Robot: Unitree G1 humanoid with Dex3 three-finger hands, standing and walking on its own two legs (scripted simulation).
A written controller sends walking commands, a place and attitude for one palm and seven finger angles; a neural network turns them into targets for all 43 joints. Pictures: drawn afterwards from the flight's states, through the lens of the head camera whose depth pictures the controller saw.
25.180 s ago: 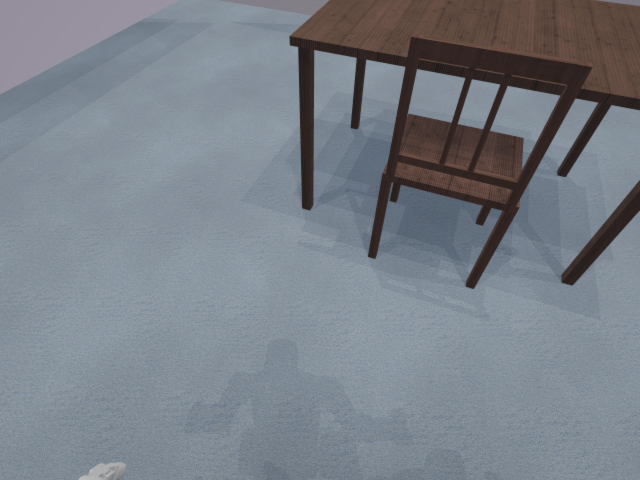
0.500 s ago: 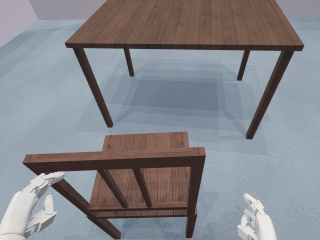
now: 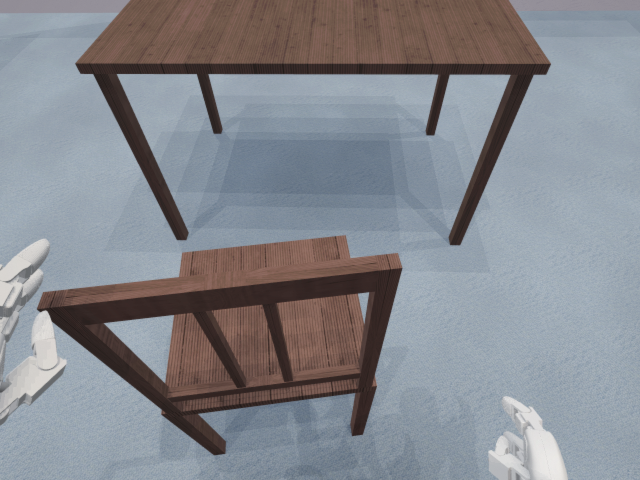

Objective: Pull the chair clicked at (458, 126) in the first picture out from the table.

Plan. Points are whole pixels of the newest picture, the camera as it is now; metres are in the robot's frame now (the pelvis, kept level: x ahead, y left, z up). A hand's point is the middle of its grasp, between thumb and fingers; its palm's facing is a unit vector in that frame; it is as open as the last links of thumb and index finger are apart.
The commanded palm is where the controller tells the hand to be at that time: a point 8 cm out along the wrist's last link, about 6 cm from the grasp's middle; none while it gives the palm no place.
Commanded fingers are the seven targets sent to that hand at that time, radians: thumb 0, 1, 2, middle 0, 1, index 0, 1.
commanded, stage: step back with the hand held close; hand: left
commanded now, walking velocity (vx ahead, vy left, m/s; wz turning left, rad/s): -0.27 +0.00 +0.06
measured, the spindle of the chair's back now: (224, 351) +0.31 +0.17 -0.10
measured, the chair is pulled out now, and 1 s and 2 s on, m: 0.58 0.58 0.58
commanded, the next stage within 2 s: stop stepping back and stand still in 0.90 s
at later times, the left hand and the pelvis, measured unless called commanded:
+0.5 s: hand out of the picture +0.11 +0.29 +0.17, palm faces +0.45 -0.73 -0.51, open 7.4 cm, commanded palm +0.05 +0.32 +0.18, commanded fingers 0.00 0.90 0.90 -0.20 -0.30 -0.20 -0.30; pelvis -0.08 +0.01 -0.01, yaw +2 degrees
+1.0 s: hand out of the picture +0.05 +0.28 +0.18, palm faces +0.41 -0.75 -0.52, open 7.4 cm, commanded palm -0.03 +0.32 +0.18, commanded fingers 0.00 0.90 0.90 -0.20 -0.30 -0.20 -0.30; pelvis -0.15 +0.01 -0.01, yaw +2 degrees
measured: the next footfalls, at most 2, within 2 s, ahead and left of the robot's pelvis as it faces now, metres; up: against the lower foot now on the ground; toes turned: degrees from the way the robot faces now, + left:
right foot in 0.96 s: -0.12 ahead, -0.12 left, +0.00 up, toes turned +0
left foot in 1.20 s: -0.16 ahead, +0.14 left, +0.00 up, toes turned +4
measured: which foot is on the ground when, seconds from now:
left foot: down 0.00-1.00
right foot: down 0.00-0.78, up 0.80-0.94, down 0.96-1.00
